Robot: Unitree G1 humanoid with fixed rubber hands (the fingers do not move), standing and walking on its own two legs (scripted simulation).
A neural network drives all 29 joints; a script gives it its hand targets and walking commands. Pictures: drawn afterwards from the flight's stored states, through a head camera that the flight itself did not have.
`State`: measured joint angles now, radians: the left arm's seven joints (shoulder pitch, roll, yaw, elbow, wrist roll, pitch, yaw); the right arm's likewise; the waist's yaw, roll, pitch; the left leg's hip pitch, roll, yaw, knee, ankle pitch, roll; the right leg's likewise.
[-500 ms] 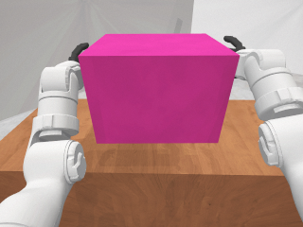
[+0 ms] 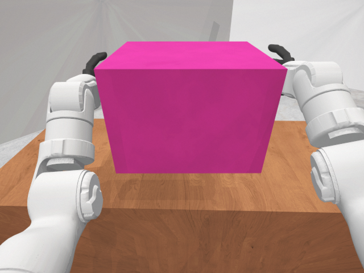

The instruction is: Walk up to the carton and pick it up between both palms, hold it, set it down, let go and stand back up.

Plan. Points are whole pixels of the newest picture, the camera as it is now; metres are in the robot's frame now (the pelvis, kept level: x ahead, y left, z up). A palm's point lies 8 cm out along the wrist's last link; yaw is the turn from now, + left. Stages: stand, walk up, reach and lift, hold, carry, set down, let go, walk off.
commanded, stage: hold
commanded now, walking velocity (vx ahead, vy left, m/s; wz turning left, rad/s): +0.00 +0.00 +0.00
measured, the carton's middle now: (187, 101) +0.39 +0.00 +0.29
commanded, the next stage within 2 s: none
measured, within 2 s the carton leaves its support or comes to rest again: neither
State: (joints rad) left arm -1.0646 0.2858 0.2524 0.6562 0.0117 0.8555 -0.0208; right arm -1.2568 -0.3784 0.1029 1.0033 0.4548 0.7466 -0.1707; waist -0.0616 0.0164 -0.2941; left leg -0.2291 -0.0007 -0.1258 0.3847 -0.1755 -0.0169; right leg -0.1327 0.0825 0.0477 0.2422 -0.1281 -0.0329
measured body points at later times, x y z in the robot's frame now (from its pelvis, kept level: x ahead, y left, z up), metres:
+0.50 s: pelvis +0.00 +0.00 +0.00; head -0.10 +0.01 +0.44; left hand +0.39 +0.19 +0.33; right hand +0.38 -0.20 +0.34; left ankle +0.02 +0.13 -0.75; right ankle +0.00 -0.10 -0.75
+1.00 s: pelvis +0.00 +0.00 +0.00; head -0.11 +0.02 +0.44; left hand +0.39 +0.18 +0.33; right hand +0.37 -0.20 +0.34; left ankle +0.02 +0.13 -0.75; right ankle +0.00 -0.10 -0.75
